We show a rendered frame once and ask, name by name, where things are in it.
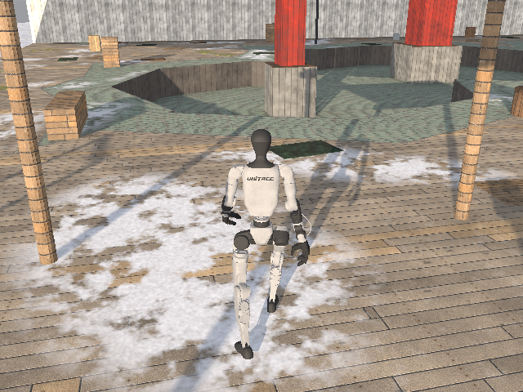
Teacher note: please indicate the robot right shin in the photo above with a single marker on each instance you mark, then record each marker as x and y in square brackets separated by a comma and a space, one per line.
[275, 276]

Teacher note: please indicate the right robot upper arm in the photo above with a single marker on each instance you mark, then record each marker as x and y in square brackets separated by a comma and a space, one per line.
[289, 187]

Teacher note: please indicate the right robot hand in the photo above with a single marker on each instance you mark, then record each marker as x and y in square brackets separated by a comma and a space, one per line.
[305, 252]

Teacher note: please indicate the robot left shin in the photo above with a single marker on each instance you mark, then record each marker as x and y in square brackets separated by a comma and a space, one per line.
[242, 313]

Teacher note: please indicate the left robot upper arm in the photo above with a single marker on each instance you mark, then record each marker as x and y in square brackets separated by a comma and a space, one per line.
[235, 173]

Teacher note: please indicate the left robot hand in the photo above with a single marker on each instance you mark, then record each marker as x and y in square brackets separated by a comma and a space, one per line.
[230, 222]

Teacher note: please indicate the robot right forearm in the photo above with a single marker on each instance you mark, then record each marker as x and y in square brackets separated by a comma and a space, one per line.
[298, 225]

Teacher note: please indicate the robot shin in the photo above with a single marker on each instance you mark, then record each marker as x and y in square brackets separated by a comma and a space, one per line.
[242, 313]
[275, 276]

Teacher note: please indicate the robot left forearm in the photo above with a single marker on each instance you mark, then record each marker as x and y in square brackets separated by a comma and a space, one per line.
[225, 211]

